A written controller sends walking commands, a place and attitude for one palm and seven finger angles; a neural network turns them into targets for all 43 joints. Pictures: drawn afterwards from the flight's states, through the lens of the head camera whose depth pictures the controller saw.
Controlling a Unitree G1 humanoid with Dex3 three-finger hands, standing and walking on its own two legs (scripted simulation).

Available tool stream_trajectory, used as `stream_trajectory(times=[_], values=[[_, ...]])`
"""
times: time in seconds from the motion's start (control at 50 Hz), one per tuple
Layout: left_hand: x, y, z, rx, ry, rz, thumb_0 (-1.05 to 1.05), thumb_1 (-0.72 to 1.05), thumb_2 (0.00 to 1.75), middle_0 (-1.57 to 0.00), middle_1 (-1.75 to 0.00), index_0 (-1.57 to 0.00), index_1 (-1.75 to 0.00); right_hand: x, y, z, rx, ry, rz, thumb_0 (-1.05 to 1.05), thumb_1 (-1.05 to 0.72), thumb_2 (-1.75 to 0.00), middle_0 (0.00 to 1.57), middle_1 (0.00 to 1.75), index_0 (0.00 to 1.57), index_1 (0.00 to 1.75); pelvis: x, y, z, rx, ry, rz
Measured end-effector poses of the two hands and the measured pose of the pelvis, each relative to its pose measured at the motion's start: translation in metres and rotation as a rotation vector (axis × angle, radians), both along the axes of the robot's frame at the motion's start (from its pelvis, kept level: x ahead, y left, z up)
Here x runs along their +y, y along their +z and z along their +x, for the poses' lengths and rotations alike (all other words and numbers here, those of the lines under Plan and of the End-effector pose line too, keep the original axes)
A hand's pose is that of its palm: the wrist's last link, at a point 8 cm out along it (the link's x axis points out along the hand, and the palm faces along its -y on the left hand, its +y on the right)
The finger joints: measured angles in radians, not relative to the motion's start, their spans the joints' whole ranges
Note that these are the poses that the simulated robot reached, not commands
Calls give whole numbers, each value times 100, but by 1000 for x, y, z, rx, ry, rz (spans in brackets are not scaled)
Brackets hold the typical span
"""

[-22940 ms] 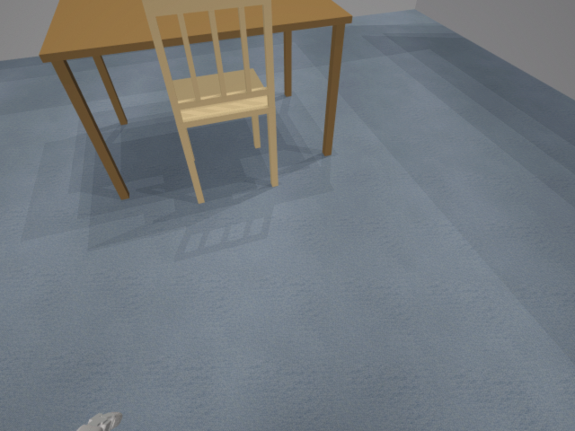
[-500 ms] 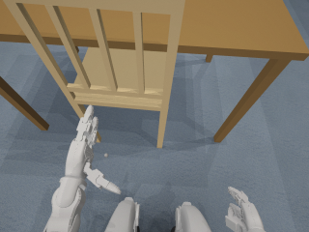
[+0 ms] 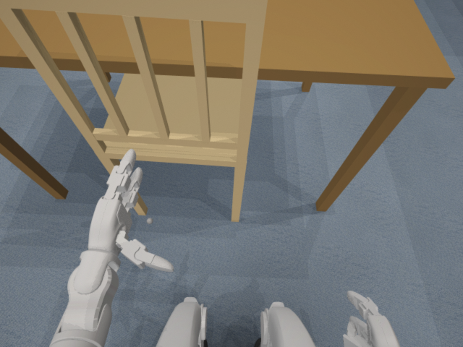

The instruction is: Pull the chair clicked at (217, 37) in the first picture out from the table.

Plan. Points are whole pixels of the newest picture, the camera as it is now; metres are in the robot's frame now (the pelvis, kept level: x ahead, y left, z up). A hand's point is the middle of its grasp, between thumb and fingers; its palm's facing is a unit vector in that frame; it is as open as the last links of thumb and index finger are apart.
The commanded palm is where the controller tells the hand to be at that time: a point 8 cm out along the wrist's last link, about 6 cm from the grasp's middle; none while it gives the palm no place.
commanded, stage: aim the fingers beside a spindle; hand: left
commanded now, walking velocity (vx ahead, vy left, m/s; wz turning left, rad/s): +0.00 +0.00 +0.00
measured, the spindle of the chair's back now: (151, 88) +0.59 +0.18 +0.05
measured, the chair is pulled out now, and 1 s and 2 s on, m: -0.09 -0.09 -0.09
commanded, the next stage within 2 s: none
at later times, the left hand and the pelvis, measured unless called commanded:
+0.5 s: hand (154, 209) +0.33 +0.14 +0.02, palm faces -0.06 -1.00 -0.04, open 16.9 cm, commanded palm +0.32 +0.20 +0.03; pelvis +0.00 +0.00 +0.00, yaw +0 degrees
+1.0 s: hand (152, 204) +0.34 +0.15 +0.02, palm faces -0.08 -1.00 -0.02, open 16.9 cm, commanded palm +0.32 +0.20 +0.03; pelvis +0.00 +0.01 +0.00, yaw +0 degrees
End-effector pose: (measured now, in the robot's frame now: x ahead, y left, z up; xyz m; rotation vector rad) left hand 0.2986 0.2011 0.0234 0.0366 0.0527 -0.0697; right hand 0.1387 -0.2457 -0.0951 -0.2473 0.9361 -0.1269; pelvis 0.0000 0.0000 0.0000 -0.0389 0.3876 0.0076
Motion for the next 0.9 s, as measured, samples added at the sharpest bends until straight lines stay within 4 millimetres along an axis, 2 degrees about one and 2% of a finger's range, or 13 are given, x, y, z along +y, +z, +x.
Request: stream_trajectory(times=[0.12,0.22,0.32,0.4,0.58,0.72,0.9], values=[[-9,-1,0,-2,-19,-16,-2,-50,30,-6,-8,-6,-8,1,3,4,-17,-3,-12,1,-91,-90,20,30,20,30,3,1,0,0,-3,0],[-6,8,5,-52,8,-2,-1,-50,30,-6,-8,-6,-8,6,3,8,-26,9,-2,1,-91,-90,20,30,20,30,4,1,-1,0,-2,1],[-6,3,10,-23,1,7,-1,-50,30,-6,-8,-6,-8,11,1,8,-19,18,15,1,-91,-90,20,30,20,30,5,0,-2,-1,-1,0],[-6,-2,12,6,-4,1,-1,-50,30,-6,-8,-6,-8,12,0,7,-13,14,15,1,-91,-90,20,30,20,30,5,0,-2,-1,-1,0],[-2,7,24,-47,15,4,-1,-50,30,-6,-8,-6,-8,8,-1,-1,16,4,3,1,-91,-90,20,30,20,30,4,1,-1,2,-3,-1],[2,-3,26,13,7,-4,-1,-50,30,-6,-8,-6,-8,3,1,-7,34,-18,-5,1,-91,-90,20,30,20,30,5,3,0,4,-7,0],[6,10,28,-47,15,-3,-1,-50,30,-6,-8,-6,-8,3,4,-9,38,-17,-13,1,-91,-90,20,30,20,30,6,5,1,0,-5,-3]])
